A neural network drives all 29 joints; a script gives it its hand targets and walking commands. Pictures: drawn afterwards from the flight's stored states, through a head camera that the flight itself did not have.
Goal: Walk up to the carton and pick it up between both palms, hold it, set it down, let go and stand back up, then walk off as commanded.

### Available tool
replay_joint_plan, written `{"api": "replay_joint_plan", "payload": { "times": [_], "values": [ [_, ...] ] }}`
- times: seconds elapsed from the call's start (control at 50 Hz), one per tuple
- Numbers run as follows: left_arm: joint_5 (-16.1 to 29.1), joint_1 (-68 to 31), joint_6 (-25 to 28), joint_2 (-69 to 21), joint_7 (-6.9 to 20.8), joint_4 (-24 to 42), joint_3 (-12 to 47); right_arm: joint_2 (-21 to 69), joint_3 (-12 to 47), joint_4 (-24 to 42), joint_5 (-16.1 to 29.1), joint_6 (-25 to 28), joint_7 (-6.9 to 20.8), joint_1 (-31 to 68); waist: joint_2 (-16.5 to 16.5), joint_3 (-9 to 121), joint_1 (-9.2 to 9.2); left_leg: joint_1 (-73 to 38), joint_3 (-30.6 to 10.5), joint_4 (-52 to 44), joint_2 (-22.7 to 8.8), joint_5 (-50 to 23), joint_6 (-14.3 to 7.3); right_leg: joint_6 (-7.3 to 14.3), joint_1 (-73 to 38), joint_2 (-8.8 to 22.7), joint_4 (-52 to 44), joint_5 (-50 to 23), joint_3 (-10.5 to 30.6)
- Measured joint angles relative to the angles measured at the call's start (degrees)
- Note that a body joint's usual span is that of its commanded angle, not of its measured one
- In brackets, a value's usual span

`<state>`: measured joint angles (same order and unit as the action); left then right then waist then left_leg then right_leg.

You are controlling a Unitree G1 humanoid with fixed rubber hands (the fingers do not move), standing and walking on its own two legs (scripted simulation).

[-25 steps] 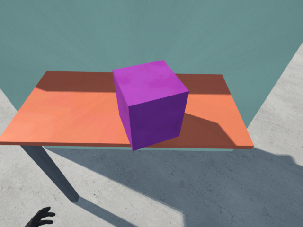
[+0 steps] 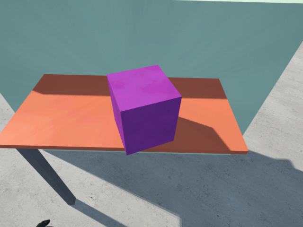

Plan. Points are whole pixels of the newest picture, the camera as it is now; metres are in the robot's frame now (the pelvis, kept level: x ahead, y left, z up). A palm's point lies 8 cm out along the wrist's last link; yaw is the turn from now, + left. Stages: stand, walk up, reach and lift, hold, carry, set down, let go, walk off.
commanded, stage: walk up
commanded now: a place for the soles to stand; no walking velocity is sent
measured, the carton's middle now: (142, 109) +0.48 +0.04 +0.04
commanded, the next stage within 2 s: none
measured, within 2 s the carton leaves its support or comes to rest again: neither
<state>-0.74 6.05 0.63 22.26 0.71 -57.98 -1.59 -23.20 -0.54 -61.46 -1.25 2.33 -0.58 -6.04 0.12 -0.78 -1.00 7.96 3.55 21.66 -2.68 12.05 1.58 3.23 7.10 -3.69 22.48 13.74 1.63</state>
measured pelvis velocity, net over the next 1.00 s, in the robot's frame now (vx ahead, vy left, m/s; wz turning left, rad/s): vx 0.08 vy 0.04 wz -0.04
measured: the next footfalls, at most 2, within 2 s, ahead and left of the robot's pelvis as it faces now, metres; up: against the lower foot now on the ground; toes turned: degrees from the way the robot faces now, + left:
left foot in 0.64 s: +0.18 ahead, +0.15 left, +0.00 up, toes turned +3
right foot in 1.00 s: +0.13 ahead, -0.10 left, +0.00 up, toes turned -2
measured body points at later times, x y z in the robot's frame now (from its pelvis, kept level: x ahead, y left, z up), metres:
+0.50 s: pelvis +0.02 +0.01 +0.00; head +0.02 +0.00 +0.45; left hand +0.10 +0.34 -0.11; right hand +0.13 -0.33 -0.11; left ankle +0.02 +0.13 -0.71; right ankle -0.02 -0.08 -0.74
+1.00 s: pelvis +0.08 +0.04 -0.02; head +0.10 +0.05 +0.43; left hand +0.16 +0.37 -0.14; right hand +0.17 -0.29 -0.11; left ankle +0.14 +0.14 -0.74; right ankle +0.09 -0.10 -0.75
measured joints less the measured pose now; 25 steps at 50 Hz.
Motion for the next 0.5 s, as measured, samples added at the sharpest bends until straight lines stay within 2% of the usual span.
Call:
{"api": "replay_joint_plan", "payload": {
  "times": [0.34, 0.4, 0.44, 0.5],
  "values": [
    [-0.09, 0.67, -0.78, 0.56, -0.24, -0.49, -0.25, 0.46, -0.29, -0.64, 0.02, -0.65, -0.45, 1.78, -0.44, -0.35, 0.94, -2.01, 0.98, -1.36, -0.48, 0.23, 0.52, 0.47, -1.08, -0.52, -0.19, 0.46, 0.94],
    [-0.59, 2.22, 0.03, 0.76, 0.50, 1.18, -0.88, -0.30, -1.21, 0.97, -0.52, -0.95, 0.44, 0.55, -0.21, -0.01, 1.09, 0.31, 0.91, 5.62, -0.78, 8.24, -2.26, 0.96, -0.89, -0.82, 1.75, 1.94, 0.74],
    [-0.91, 4.27, 0.59, 0.95, 0.73, 2.54, -1.28, -1.22, -1.94, 2.18, -0.93, -1.38, 0.99, -0.64, 0.41, 0.25, 1.29, 3.79, -0.86, 14.43, -0.19, 14.04, -3.44, 1.34, -1.64, -1.02, 1.54, 2.57, 0.41],
    [-0.70, 7.80, 1.28, 1.67, 0.64, 4.20, -1.80, -2.16, -3.01, 4.44, -0.90, -1.10, 1.72, -2.19, 1.15, -0.17, 2.10, 9.07, -3.11, 22.25, 0.46, 14.20, -3.77, 1.08, -3.46, -1.13, -0.88, 1.98, 0.51]
  ]
}}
